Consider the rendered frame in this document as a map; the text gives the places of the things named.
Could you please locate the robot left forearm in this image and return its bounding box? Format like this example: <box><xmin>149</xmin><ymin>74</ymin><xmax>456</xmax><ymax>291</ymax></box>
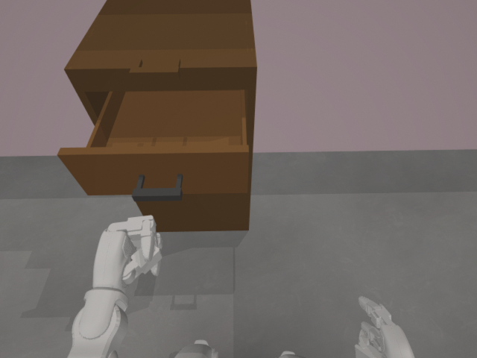
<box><xmin>67</xmin><ymin>287</ymin><xmax>129</xmax><ymax>358</ymax></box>

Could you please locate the robot left hand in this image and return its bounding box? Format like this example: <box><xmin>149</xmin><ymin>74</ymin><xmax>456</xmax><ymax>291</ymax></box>
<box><xmin>92</xmin><ymin>215</ymin><xmax>162</xmax><ymax>294</ymax></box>

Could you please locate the cabinet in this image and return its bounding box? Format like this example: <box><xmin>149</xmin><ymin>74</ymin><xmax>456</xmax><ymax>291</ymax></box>
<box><xmin>64</xmin><ymin>0</ymin><xmax>257</xmax><ymax>232</ymax></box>

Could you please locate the robot right hand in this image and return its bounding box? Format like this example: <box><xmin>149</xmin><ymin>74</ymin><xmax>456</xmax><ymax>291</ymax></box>
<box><xmin>355</xmin><ymin>296</ymin><xmax>414</xmax><ymax>358</ymax></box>

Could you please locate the handle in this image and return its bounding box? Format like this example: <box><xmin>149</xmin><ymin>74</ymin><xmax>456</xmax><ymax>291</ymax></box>
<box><xmin>132</xmin><ymin>174</ymin><xmax>183</xmax><ymax>201</ymax></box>
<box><xmin>129</xmin><ymin>66</ymin><xmax>180</xmax><ymax>81</ymax></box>

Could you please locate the drawer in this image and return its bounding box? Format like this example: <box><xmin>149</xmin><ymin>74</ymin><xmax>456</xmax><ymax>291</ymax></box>
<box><xmin>57</xmin><ymin>89</ymin><xmax>249</xmax><ymax>195</ymax></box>

